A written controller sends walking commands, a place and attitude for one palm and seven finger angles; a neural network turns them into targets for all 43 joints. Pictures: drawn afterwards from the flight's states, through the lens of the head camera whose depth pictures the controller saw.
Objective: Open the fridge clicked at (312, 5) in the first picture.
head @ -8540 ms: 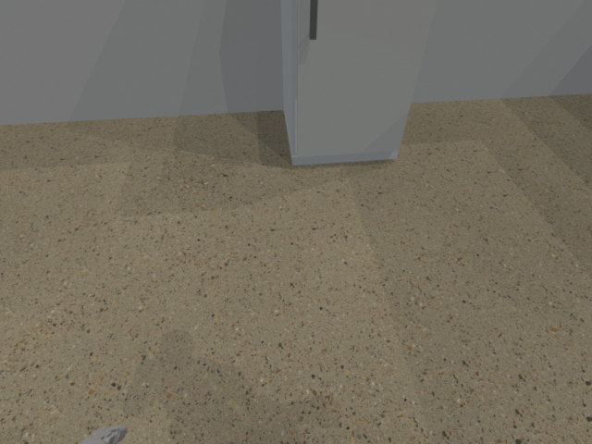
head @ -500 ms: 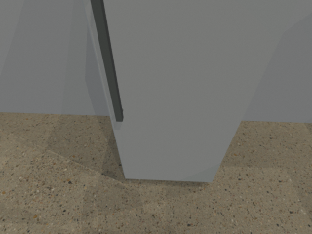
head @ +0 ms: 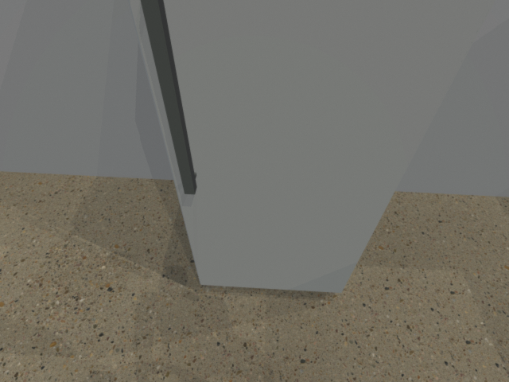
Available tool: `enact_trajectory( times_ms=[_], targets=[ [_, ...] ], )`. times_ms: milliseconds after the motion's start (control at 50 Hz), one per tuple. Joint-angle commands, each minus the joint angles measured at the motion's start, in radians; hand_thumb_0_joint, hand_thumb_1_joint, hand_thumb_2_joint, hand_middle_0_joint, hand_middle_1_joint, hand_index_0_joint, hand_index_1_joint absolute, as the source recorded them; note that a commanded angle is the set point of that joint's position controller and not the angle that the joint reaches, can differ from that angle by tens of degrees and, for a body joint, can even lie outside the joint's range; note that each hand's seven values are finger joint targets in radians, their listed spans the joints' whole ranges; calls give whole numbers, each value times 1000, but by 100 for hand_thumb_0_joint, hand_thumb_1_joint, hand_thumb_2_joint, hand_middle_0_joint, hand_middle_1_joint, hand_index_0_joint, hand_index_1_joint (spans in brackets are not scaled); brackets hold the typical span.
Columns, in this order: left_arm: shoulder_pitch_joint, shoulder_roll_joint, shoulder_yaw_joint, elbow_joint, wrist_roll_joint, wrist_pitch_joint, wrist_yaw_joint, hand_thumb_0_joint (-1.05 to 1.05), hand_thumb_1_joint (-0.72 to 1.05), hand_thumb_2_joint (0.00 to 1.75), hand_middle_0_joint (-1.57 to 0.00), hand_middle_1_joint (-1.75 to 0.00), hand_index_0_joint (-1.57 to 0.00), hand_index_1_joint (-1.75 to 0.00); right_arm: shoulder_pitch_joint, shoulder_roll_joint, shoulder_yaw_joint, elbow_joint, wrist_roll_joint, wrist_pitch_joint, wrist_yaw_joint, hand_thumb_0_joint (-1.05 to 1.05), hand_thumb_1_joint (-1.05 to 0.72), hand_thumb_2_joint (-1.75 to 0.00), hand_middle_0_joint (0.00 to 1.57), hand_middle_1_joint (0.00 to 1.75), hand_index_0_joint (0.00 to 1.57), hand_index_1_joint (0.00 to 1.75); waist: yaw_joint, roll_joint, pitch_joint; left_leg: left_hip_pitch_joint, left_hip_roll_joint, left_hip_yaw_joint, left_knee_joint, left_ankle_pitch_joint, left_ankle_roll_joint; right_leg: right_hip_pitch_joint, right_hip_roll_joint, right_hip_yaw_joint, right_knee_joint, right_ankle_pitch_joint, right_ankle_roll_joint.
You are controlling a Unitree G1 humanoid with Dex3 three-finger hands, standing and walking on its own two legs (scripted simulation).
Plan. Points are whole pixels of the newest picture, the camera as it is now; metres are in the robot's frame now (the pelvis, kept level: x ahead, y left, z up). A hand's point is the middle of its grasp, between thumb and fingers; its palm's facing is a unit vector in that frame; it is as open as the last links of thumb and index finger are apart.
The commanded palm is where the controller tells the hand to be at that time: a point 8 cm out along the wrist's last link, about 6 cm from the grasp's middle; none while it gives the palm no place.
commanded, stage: look again from close up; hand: left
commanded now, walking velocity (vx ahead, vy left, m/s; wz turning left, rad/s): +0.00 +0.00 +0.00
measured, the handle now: (176, 99) +0.56 +0.18 +0.16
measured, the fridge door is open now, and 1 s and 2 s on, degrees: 0 0 0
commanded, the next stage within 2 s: raise the hand to about handle height in 1.98 s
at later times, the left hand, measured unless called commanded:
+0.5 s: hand out of the picture +0.00 +0.16 -0.18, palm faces +0.05 -0.99 -0.15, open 7.3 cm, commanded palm none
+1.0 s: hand out of the picture +0.00 +0.16 -0.18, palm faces +0.05 -0.99 -0.16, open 7.3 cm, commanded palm none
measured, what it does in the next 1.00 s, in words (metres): stands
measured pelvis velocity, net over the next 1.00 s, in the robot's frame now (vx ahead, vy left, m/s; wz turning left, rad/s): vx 0.02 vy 0.01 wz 0.00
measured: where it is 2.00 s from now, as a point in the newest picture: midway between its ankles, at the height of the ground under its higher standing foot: outside the picture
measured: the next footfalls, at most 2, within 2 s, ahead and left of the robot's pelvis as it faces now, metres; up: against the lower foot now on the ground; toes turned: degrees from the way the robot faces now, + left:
none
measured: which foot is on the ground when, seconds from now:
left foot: down 0.00-1.00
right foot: down 0.00-1.00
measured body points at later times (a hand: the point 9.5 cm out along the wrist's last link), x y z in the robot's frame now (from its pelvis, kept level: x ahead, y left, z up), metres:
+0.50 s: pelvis +0.01 +0.00 +0.00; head +0.01 +0.01 +0.45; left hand +0.00 +0.21 -0.16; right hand +0.00 -0.21 -0.16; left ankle +0.00 +0.12 -0.74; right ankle +0.04 -0.11 -0.74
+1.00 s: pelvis +0.02 +0.01 +0.00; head +0.02 +0.01 +0.45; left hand +0.00 +0.22 -0.16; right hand +0.00 -0.20 -0.16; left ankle +0.00 +0.12 -0.74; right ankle +0.04 -0.11 -0.74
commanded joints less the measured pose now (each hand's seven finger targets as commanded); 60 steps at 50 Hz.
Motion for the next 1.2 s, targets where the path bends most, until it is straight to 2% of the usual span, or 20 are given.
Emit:
enact_trajectory(
  times_ms=[0,80,140,180,240,260,340,400,480,520,600,660,740,780,820,940,1020,1080,1180],
  targets=[
    [65,90,13,-28,0,-17,7,0,90,90,-20,-30,-20,-30,63,-97,-16,-19,2,-9,-4,0,-90,-90,20,30,20,30,6,-17,53,-96,74,-77,-103,5,16,41,-92,120,-108,-47,-21],
    [66,86,13,-27,1,-18,8,0,90,90,-20,-30,-20,-30,61,-95,-17,-15,2,-12,-5,0,-90,-90,20,30,20,30,6,11,35,-79,82,-79,-103,47,15,59,-88,109,-92,13,-20],
    [70,82,13,-23,2,-17,8,0,90,90,-20,-30,-20,-30,55,-91,-18,-12,2,-10,-6,0,-90,-90,20,30,20,30,8,-5,65,-87,81,-80,-109,39,15,50,-88,107,-99,6,-20],
    [74,81,14,-23,1,-18,8,0,90,90,-20,-30,-20,-30,54,-92,-17,-12,2,-12,-7,0,-90,-90,20,30,20,30,9,9,52,-84,80,-81,-110,47,16,63,-88,106,-96,19,-19],
    [79,77,13,-18,2,-17,8,0,90,90,-20,-30,-20,-30,51,-90,-18,-12,3,-10,-7,0,-90,-90,20,30,20,30,7,-3,64,-76,81,-80,-112,37,17,48,-87,107,-103,5,-19],
    [82,77,14,-19,3,-18,8,0,90,90,-20,-30,-20,-30,52,-91,-18,-11,2,-12,-8,0,-90,-90,20,30,20,30,8,13,52,-71,80,-78,-110,51,17,59,-88,108,-101,22,-19],
    [82,76,13,-17,3,-17,9,0,90,90,-20,-30,-20,-30,52,-89,-18,-9,3,-10,-8,0,-90,-90,20,30,20,30,7,-2,63,-75,83,-81,-116,33,16,55,-85,106,-105,4,-18],
    [84,73,13,-14,2,-15,8,0,90,90,-20,-30,-20,-30,51,-90,-17,-7,1,-10,-8,0,-90,-90,20,30,20,30,9,26,69,-86,81,-82,-124,10,15,53,-85,105,-104,-12,-17],
    [90,69,14,-12,3,-15,8,0,90,90,-20,-30,-20,-30,53,-89,-18,-10,2,-12,-9,0,-90,-90,20,30,20,30,10,22,68,-85,82,-84,-127,10,18,56,-84,104,-102,-3,-17],
    [92,68,14,-12,3,-16,7,0,90,90,-20,-30,-20,-30,57,-86,-19,-9,2,-11,-9,0,-90,-90,20,30,20,30,9,-4,57,-83,79,-82,-122,6,18,60,-85,108,-105,-12,-18],
    [90,65,16,-13,3,-15,8,0,90,90,-20,-30,-20,-30,57,-85,-19,-6,2,-13,-9,0,-90,-90,20,30,20,30,11,5,65,-87,81,-84,-127,9,19,60,-85,101,-98,-7,-17],
    [96,65,16,-14,3,-18,9,0,90,90,-20,-30,-20,-30,60,-86,-18,-6,2,-16,-9,0,-90,-90,20,30,20,30,11,8,42,-72,84,-86,-120,50,21,76,-85,97,-88,33,-18],
    [98,61,15,-12,4,-18,9,0,90,90,-20,-30,-20,-30,64,-82,-19,-5,2,-15,-10,0,-90,-90,20,30,20,30,11,-6,52,-69,85,-83,-118,56,21,68,-84,97,-89,37,-20],
    [98,60,16,-11,3,-17,10,0,90,90,-20,-30,-20,-30,62,-80,-19,-1,1,-17,-11,0,-90,-90,20,30,20,30,13,14,56,-71,86,-82,-122,51,21,67,-85,97,-87,35,-18],
    [96,60,15,-9,3,-16,9,0,90,90,-20,-30,-20,-30,62,-80,-18,1,1,-15,-11,0,-90,-90,20,30,20,30,12,9,73,-79,84,-82,-124,34,20,57,-83,100,-90,19,-19],
    [103,59,15,-9,4,-18,11,0,90,90,-20,-30,-20,-30,68,-76,-18,2,1,-16,-11,0,-90,-90,20,30,20,30,12,-2,61,-64,87,-81,-121,57,22,67,-83,100,-88,43,-20],
    [101,58,16,-8,3,-17,10,0,90,90,-20,-30,-20,-30,65,-76,-18,4,0,-14,-12,0,-90,-90,20,30,20,30,11,10,74,-73,83,-78,-125,25,20,52,-81,106,-96,9,-20],
    [103,58,16,-9,4,-18,11,0,90,90,-20,-30,-20,-30,68,-75,-19,3,1,-16,-12,0,-90,-90,20,30,20,30,10,11,59,-63,86,-79,-121,46,21,61,-83,103,-91,30,-20],
    [102,56,16,-7,4,-17,11,0,90,90,-20,-30,-20,-30,67,-75,-17,5,1,-17,-12,0,-90,-90,20,30,20,30,13,15,70,-69,89,-79,-126,46,21,61,-81,99,-88,33,-19]
  ],
)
